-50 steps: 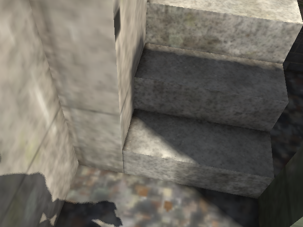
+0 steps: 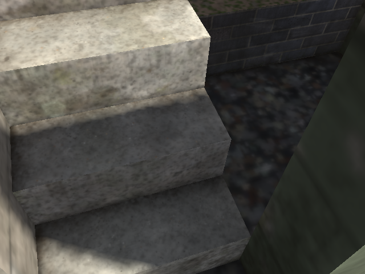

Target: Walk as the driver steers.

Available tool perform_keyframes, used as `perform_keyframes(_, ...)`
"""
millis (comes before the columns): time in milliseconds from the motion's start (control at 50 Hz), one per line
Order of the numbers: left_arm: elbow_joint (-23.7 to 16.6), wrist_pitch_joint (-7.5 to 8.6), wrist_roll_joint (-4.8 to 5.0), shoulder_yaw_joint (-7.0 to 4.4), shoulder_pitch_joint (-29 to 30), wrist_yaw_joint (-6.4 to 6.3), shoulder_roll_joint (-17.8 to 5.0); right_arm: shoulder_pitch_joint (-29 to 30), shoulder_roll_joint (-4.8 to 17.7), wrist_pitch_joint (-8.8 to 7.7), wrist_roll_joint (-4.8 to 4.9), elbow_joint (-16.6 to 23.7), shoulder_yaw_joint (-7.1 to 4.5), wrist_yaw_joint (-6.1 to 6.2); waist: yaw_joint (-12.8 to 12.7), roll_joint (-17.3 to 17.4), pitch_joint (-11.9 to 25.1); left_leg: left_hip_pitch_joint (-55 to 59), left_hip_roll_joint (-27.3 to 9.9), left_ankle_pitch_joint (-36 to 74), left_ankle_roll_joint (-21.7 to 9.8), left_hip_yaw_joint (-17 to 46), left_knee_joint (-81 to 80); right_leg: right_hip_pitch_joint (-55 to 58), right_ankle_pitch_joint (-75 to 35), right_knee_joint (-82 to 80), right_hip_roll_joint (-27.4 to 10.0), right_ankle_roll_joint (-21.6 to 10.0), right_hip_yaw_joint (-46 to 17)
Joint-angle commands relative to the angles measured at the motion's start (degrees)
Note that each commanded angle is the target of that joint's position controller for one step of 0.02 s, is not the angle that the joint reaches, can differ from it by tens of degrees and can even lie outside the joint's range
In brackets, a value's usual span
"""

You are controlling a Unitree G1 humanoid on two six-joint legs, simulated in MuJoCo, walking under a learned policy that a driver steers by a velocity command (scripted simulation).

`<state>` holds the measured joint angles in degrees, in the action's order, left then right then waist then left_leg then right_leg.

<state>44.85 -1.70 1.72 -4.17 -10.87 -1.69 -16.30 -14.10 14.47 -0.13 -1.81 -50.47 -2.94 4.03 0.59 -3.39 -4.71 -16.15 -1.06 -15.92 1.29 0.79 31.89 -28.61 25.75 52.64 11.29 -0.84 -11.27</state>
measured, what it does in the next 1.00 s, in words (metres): steps on the spot, turning left: right foot, then left foot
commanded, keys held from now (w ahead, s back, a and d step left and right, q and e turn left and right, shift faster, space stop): w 0.26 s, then w+q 0.20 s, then q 0.54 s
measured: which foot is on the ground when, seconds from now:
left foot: down 0.00-0.32, up 0.34-0.96, down 0.98-1.00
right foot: up 0.00-0.28, down 0.30-0.98, up 1.00-1.00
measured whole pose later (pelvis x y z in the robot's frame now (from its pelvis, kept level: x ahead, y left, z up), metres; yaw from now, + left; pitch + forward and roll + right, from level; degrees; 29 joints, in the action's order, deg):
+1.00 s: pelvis -0.03 -0.01 -0.01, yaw +19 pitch +0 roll +0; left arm 41.5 -1.0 -0.8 -4.3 -11.6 -2.3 -19.9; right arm -4.3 18.6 2.4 -0.3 -34.6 -4.8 -1.4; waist -2.7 -2.5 -5.3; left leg -18.9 -1.4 -17.5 0.5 -1.1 34.9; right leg -14.4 27.2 43.9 -11.0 1.6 11.1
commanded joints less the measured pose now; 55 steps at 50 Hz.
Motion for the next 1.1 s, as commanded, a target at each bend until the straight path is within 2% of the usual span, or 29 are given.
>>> perform_keyframes(20, -2.3, -0.38, -1.5, -2.96, -6.3, -0.88, -10.1, 7.9, 11.7, -1.47, 1.62, 6.1, -2.84, 1.34, -2.0, 11.4, 1.7, -1.1, -20.5, 4.3, -14.3, 21.1, -17.2, -5.3, 1.6, 29.5, -5.4, 4.2, -0.1)
perform_keyframes(60, -2.2, -2.48, -1.91, -1.96, -6.3, -0.96, -5.5, 3.0, 10.2, -1.44, 2.21, 4.2, -2.12, 1.9, -0.6, 6.7, -0.7, 1.5, -17.1, 6.6, -12.4, 16.4, -14.3, -6.5, -0.1, 29.2, -5.2, 6.0, -1.1)
perform_keyframes(120, -4.9, -2.35, -0.12, -0.8, -1.6, -1.19, -0.8, -0.8, 9.1, -0.63, 1.08, 3.4, -1.81, 1.74, 1.6, 13.2, 0.1, 7.4, -12.4, 7.6, -11.5, 10.8, -13.7, -5.4, -2.0, 14.9, -6.0, 8.3, 3.6)
perform_keyframes(220, -6.3, -1.05, 0.58, -0.17, -0.1, -0.67, -1.1, 0.9, 15.6, 0.5, 1.55, 6.6, -3.83, 2.0, 2.8, 17.0, 2.3, 3.3, -14.1, 9.8, -11.1, 11.0, -15.1, 9.3, -0.6, -8.2, -10.8, 7.7, 11.9)
perform_keyframes(280, -2.9, -0.74, -0.34, -1.12, -7.7, -0.23, -2.9, -0.7, 13.8, 0.39, 2.96, 7.1, -3.23, 1.34, 0.1, 16.3, 3.3, 1.8, -13.7, 15.6, -9.4, 11.6, -12.0, 19.6, -14.3, -27.9, -8.1, 3.2, 15.8)
perform_keyframes(300, -2.2, -0.7, -0.18, -1.54, -9.7, -0.02, -3.9, -3.5, 11.5, -0.06, 2.93, 6.3, -2.53, 0.64, -0.9, 14.1, 3.8, -1.5, -12.1, 14.4, -7.1, 10.4, -9.1, 26.0, -17.5, -33.8, -9.4, 0.9, 13.4)
perform_keyframes(320, -1.5, -0.8, -0.15, -1.98, -12.1, 0.16, -6.2, -5.2, 6.5, -0.72, 1.4, 6.7, -1.26, -0.25, -0.6, 4.0, 6.8, -7.3, -6.6, 1.2, -2.9, 4.8, 0.3, 34.3, -24.3, -34.7, -17.0, -1.4, 5.0)
perform_keyframes(340, -1.4, -1.29, -2.01, -2.17, -12.1, 0.86, -9.5, -3.9, 1.9, -1.95, 0.38, 10.5, 0.15, -0.65, 0.8, -14.7, 8.9, -14.2, 0.9, -13.8, 1.2, -0.3, 7.8, 29.8, -36.3, -32.4, -26.3, -10.7, -5.9)
perform_keyframes(360, -3.7, 1.5, -4.44, -0.42, -10.3, 1.68, -4.0, 4.2, 6.7, -1.85, 1.61, 10.6, -1.06, -1.4, -3.9, -2.5, 10.2, -14.7, -0.4, -16.3, 3.4, 10.2, 20.4, 27.8, -40.8, -34.1, -33.2, -13.1, -11.8)
perform_keyframes(400, -3.9, 4.15, -3.41, -1.86, -4.9, 1.63, -9.2, 0.0, 8.9, -0.28, 3.0, 9.1, -2.86, -1.37, 0.1, -1.9, 7.6, -20.1, 1.8, -14.9, 2.9, 14.0, 35.4, 27.2, -41.3, -32.2, -31.8, -11.0, -5.4)
perform_keyframes(420, -1.2, 2.11, -0.92, -1.05, -4.4, 0.04, -6.3, -0.2, 7.6, -0.82, 1.6, 10.6, -2.21, -1.52, 2.5, -8.5, 5.4, -19.0, 1.9, -12.7, 2.1, 7.6, 38.0, 23.4, -36.1, -32.8, -24.1, -11.2, 5.9)
perform_keyframes(460, -2.3, 0.89, -1.25, 0.45, -3.0, -1.57, -2.6, -2.0, 8.5, -0.68, 0.6, 9.4, -2.23, -0.6, 2.2, -9.3, 1.7, -17.4, 3.6, -7.9, 2.9, 2.6, 41.4, 18.3, -35.2, -34.1, -20.7, -12.0, 10.3)
perform_keyframes(480, -2.7, 1.95, -3.98, -0.84, -12.4, -1.68, -6.3, -2.5, 8.3, 2.4, -2.78, 8.1, -2.75, -3.95, -2.6, 4.1, 5.3, -24.4, 0.5, 1.3, -0.6, 8.1, 44.4, 26.8, -17.0, -37.2, -29.7, -5.6, -2.1)
perform_keyframes(500, 1.1, 1.58, -3.62, -1.49, -16.9, -3.65, -9.2, -1.6, 7.6, 4.57, -3.67, 9.1, -3.12, -5.88, -2.2, 8.3, 0.8, -29.7, 3.5, -0.3, -0.9, 12.3, 48.6, 31.0, -38.8, -32.5, -34.1, -0.5, -4.5)
perform_keyframes(540, 0.6, 2.7, -2.87, -1.91, -16.2, -3.8, -10.6, -4.8, 5.9, 5.08, -0.78, 7.2, -2.64, -6.51, -0.1, 0.3, 2.1, -26.0, 4.6, -0.1, -0.8, 11.8, 50.4, 29.9, -56.6, -28.7, -31.3, 2.7, 2.3)
perform_keyframes(580, -2.5, 2.77, -3.06, -1.12, -9.6, -3.06, -7.9, -2.4, 7.7, 4.96, 0.56, 7.7, -3.16, -5.68, -0.2, -4.6, 2.3, -21.2, 4.5, 1.5, 1.0, 7.2, 51.4, 24.2, -50.6, -30.0, -29.0, -2.5, 8.2)
perform_keyframes(660, -2.5, 4.06, -3.3, -0.55, -10.2, -2.98, -7.7, 3.7, 7.0, 6.63, -1.59, 10.3, -2.83, -4.8, -2.6, -4.7, -1.6, -20.8, 3.2, 0.9, 4.6, 5.3, 42.8, 23.2, -34.6, -34.5, -31.4, -9.2, 6.3)
perform_keyframes(760, -1.6, 4.7, -3.8, -0.93, -10.2, -2.55, -9.1, 5.8, 6.5, 6.72, -0.57, 12.5, -2.82, -4.9, -3.9, -7.9, -1.8, -22.4, 0.1, -1.3, 4.0, 2.5, 32.8, 28.5, -26.5, -35.6, -31.9, -8.8, 8.4)
perform_keyframes(780, -3.3, 4.08, -1.49, -1.45, -7.0, -2.73, -9.7, 9.2, 8.5, 4.78, 4.29, 15.5, -3.43, -4.3, -3.2, -12.9, 0.4, -24.1, -3.4, -4.1, 5.1, 4.3, 28.7, 32.4, -21.5, -35.7, -33.3, -8.0, 9.1)
perform_keyframes(840, -5.5, 2.87, -2.6, -2.34, -3.3, -1.94, -13.1, 12.3, 6.2, 4.3, 2.06, 17.9, -1.89, -4.94, -4.9, -7.9, 2.3, -15.3, -3.7, -5.1, 4.7, 0.2, 18.7, 28.8, -27.1, -35.3, -32.8, -8.2, 14.1)
perform_keyframes(880, -6.1, 3.08, -0.67, -3.06, -1.3, -1.51, -14.8, 11.5, 5.9, 3.87, 3.65, 19.2, -1.89, -5.49, -4.0, -7.1, 3.0, -9.2, -2.2, -3.0, 3.6, -3.5, 12.6, 24.7, -32.1, -33.6, -30.2, -7.8, 17.7)
perform_keyframes(920, -6.9, 2.4, -0.02, -3.02, 0.7, -1.35, -14.4, 8.2, 7.0, 3.87, 4.05, 18.7, -2.78, -6.51, -2.0, -5.1, 4.9, -3.3, -0.4, 0.9, 2.1, -6.1, 6.9, 22.8, -31.1, -28.6, -30.3, -7.1, 19.0)
perform_keyframes(960, -6.5, 2.0, 0.07, -1.67, 1.5, -0.71, -10.2, -1.1, 10.8, 3.93, 3.05, 16.3, -4.71, -5.64, 3.2, 1.7, 10.0, 12.2, 3.1, 8.3, -2.9, -5.2, -4.5, 16.5, -37.8, -11.9, -26.8, -2.8, 23.8)
perform_keyframes(980, -5.4, 0.39, -3.97, -0.8, -2.4, -0.03, -7.6, -5.8, 6.3, 1.74, -1.2, 14.6, -2.61, -5.69, 4.9, 5.0, 8.3, 17.5, -4.8, 11.8, -2.7, 6.2, -13.6, 4.7, -7.1, 1.7, -20.9, -1.5, 24.2)
perform_keyframes(1000, -9.3, -0.02, -5.98, 1.16, -8.0, -0.08, 0.5, -7.3, 19.6, 0.17, -0.46, 15.7, -4.35, -4.18, -2.6, 23.2, 7.4, 18.7, -25.3, 51.9, -10.8, 34.5, -10.5, -8.9, 16.3, 13.8, -11.6, 1.6, 19.2)
perform_keyframes(1020, -8.5, -0.73, -6.85, 0.0, -2.9, -0.76, -6.1, -8.5, 17.4, 0.15, 2.14, 15.5, -4.82, -3.3, 2.8, 14.8, 13.4, 18.3, -23.0, 38.1, -15.6, 29.6, -12.0, -7.5, 10.6, 17.2, -13.8, 1.4, 10.0)
perform_keyframes(1040, -12.5, 2.14, -1.84, -1.03, 4.3, -1.29, -7.8, -3.7, 22.1, -1.28, -0.95, 14.7, -5.19, -4.42, 0.9, 22.0, 14.8, 16.8, -17.8, 23.9, -17.7, 29.1, -11.1, -11.6, 9.5, 21.9, -15.0, 2.9, 5.2)
perform_keyframes(1060, -11.9, 3.3, -0.99, -1.41, 5.5, -1.78, -9.3, 1.9, 19.9, -1.04, 0.03, 15.8, -4.91, -4.09, -0.8, 18.2, 11.1, 15.7, -15.0, 18.8, -15.0, 23.8, -11.0, -14.2, 4.6, 20.6, -15.2, 3.0, 6.0)
perform_keyframes(1100, -10.6, 2.7, -2.61, -2.33, 5.4, -1.99, -11.7, 6.4, 14.5, -0.72, 1.23, 17.9, -2.64, -2.63, -1.8, 13.8, 7.5, 7.7, -13.6, 17.4, -11.8, 20.4, -12.6, -9.3, -4.1, 15.3, -14.5, 4.2, 4.2)
Velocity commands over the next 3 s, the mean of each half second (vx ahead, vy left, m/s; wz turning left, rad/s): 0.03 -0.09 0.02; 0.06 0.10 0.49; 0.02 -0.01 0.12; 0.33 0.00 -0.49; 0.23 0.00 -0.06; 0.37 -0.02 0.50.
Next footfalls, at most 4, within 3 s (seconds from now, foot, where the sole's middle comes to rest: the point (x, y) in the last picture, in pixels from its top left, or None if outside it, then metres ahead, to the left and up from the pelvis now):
0.30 right None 0.01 -0.17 -0.77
0.98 left None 0.00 0.13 -0.77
1.40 right None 0.13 -0.13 -0.77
1.94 left None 0.12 0.11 -0.77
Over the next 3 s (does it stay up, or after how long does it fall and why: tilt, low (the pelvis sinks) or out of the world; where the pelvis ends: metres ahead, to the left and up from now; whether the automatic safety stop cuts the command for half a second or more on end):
stays up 0.20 0.06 0.01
